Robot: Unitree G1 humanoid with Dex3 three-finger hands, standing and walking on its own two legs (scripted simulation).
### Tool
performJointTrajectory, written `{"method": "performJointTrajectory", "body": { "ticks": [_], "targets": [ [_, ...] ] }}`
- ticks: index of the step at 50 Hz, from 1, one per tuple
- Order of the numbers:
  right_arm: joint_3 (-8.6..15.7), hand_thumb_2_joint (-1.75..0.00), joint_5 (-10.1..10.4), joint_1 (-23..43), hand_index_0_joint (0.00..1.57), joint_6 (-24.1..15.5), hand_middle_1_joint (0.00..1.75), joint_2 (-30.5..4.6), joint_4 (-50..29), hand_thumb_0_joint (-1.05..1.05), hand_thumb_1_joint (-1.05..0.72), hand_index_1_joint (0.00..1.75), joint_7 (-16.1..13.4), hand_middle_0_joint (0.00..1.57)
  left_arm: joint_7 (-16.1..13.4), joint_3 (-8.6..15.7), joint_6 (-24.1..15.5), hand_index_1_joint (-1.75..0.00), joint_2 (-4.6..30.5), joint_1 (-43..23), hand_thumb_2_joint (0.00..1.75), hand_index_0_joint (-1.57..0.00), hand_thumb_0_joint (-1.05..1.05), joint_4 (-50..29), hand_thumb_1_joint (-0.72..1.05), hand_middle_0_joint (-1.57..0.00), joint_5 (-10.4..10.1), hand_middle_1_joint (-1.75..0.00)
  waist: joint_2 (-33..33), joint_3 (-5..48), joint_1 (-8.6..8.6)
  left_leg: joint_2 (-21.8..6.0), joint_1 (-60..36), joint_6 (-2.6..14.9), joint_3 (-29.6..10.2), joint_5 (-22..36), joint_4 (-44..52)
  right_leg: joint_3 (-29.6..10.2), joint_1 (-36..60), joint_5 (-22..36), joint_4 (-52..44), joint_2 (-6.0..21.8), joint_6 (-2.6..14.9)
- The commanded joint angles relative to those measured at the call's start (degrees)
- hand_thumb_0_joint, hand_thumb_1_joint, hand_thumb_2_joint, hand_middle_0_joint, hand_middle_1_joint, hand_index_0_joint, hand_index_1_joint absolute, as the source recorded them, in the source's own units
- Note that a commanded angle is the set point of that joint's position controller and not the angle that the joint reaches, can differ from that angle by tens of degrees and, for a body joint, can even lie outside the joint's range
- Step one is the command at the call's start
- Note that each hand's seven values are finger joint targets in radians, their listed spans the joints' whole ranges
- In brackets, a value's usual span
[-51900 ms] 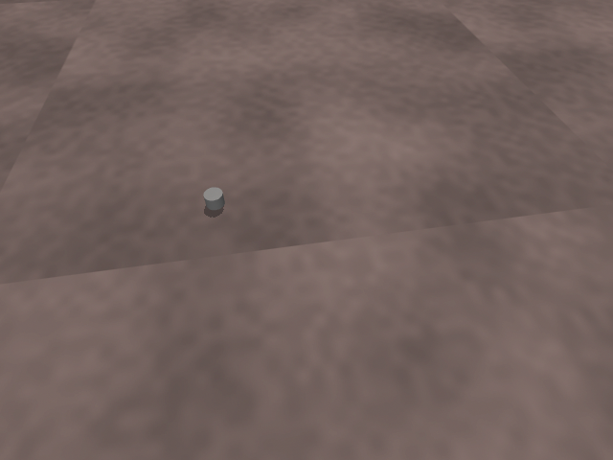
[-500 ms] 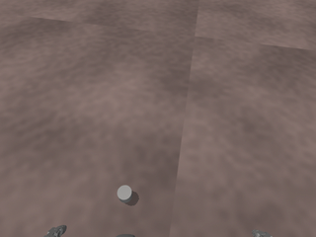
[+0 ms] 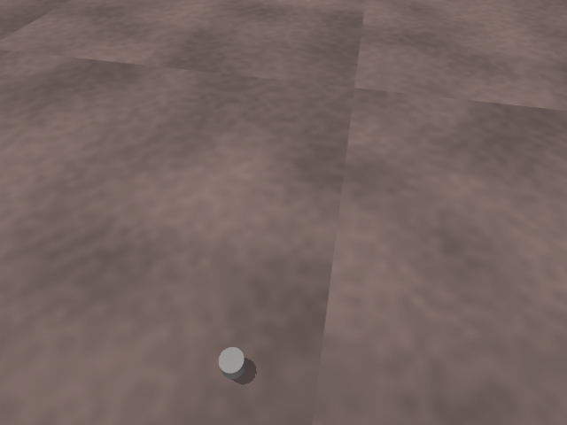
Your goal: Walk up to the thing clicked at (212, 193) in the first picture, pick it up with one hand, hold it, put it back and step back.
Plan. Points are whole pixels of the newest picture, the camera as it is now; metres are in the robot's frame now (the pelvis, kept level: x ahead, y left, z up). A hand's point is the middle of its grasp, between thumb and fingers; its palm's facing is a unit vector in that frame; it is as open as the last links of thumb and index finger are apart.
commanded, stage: stand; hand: left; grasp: from above
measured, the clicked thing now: (232, 362) +0.44 +0.18 -0.75
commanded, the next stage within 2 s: step back in 1.68 s
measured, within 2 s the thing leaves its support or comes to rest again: neither
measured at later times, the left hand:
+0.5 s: hand out of the picture +0.04 +0.23 -0.16, palm faces +0.01 -0.94 -0.33, open 7.3 cm
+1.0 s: hand out of the picture +0.08 +0.22 -0.15, palm faces +0.01 -0.94 -0.34, open 7.3 cm
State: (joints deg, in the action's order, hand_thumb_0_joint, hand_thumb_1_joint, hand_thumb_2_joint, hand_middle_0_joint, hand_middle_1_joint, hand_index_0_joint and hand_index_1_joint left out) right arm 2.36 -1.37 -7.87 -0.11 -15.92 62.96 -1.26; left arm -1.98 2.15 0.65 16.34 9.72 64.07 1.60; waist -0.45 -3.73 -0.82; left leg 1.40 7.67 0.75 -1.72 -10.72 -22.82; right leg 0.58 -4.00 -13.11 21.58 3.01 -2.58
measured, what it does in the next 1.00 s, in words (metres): stands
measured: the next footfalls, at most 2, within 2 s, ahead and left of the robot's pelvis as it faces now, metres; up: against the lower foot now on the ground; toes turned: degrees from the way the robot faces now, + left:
none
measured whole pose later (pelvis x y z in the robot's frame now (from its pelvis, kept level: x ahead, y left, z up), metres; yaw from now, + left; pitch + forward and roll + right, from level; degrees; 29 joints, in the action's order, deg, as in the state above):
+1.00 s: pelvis +0.01 -0.02 +0.00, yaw +0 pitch -3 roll +0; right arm 0.9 -0.9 -6.4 -0.4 -18.7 65.4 -0.6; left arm -0.7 1.7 -0.3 17.9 6.2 65.3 0.7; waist -0.8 -3.5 0.2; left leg -0.8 7.0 -1.4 -2.5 -9.1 -19.2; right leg 1.2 -3.8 -11.9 18.8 0.9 -0.5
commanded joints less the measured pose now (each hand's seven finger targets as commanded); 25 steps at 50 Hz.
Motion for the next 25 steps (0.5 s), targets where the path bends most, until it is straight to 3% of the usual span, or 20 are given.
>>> {"method": "performJointTrajectory", "body": {
  "ticks": [1, 2, 8, 16, 22, 24, 25],
  "targets": [
    [1.77, -0.90, 0.12, 2.12, 0.20, -1.09, 0.30, -10.80, -2.79, 0.00, -0.90, 0.30, -0.52, 0.20, -0.36, 1.88, -1.35, -0.30, 10.52, -1.78, 0.90, -0.20, 0.00, -2.46, 0.90, -0.20, 0.23, -0.30, 0.57, 0.46, 0.18, -6.30, 0.60, 0.68, -6.07, 2.24, 5.90, -2.84, -2.63, 2.36, -4.94, 3.15, 2.48],
    [1.81, -0.90, 0.04, 1.66, 0.20, -1.03, 0.30, -11.20, -2.54, 0.00, -0.90, 0.30, -0.50, 0.20, -0.32, 2.03, -1.32, -0.30, 10.92, -2.31, 0.90, -0.20, 0.00, -2.35, 0.90, -0.20, 0.14, -0.30, -0.54, 0.03, 0.39, -6.32, 1.92, 0.66, -6.25, -0.88, 6.63, -3.03, -2.07, 1.30, -4.93, 3.09, 2.40],
    [1.61, -0.90, 0.09, 2.09, 0.20, -1.25, 0.30, -11.87, -2.08, 0.00, -0.90, 0.30, -0.33, 0.20, -0.06, 2.06, -1.63, -0.30, 11.61, -2.93, 0.90, -0.20, 0.00, -2.13, 0.90, -0.20, -0.04, -0.30, -0.41, 2.02, 0.42, -6.60, 0.72, 0.79, -5.96, 1.43, 6.26, -3.82, -1.39, 2.95, -5.40, 3.74, 2.86],
    [1.33, -0.90, 0.12, 2.60, 0.20, -1.05, 0.30, -12.72, -1.60, 0.00, -0.90, 0.30, -0.12, 0.20, 0.27, 1.85, -1.66, -0.30, 11.80, -2.89, 0.90, -0.20, 0.00, -1.56, 0.90, -0.20, -0.13, -0.30, -0.70, 0.84, 0.28, -6.79, 1.94, 0.70, -6.15, -1.96, 7.03, -3.70, -2.35, 0.33, -5.79, 3.23, 2.99],
    [0.95, -0.90, 0.33, 2.56, 0.20, -1.25, 0.30, -12.76, -1.40, 0.00, -0.90, 0.30, -0.04, 0.20, 0.31, 1.82, -1.96, -0.30, 12.26, -3.28, 0.90, -0.20, 0.00, -1.58, 0.90, -0.20, -0.20, -0.30, 0.82, 2.14, 0.61, -7.07, -0.71, 0.64, -5.59, 4.02, 5.58, -4.24, -2.55, 3.05, -6.27, 3.77, 3.05],
    [0.86, -0.90, 0.23, 1.79, 0.20, -1.15, 0.30, -12.93, -1.03, 0.00, -0.90, 0.30, -0.11, 0.20, 0.39, 1.91, -1.86, -0.30, 12.79, -3.88, 0.90, -0.20, 0.00, -1.78, 0.90, -0.20, -0.38, -0.30, 0.36, 2.13, 0.86, -6.97, 0.18, 0.57, -5.39, 2.37, 6.04, -4.31, -2.21, 2.20, -6.30, 3.70, 3.18],
    [0.92, -0.90, 0.28, 2.18, 0.20, -1.30, 0.30, -13.22, -1.03, 0.00, -0.90, 0.30, -0.15, 0.20, 0.35, 1.85, -1.87, -0.30, 12.56, -3.70, 0.90, -0.20, 0.00, -1.69, 0.90, -0.20, -0.39, -0.30, 0.09, 2.49, 0.64, -7.16, -0.08, 0.57, -5.44, 4.38, 5.74, -4.53, -1.49, 3.81, -6.26, 4.01, 3.29]
  ]
}}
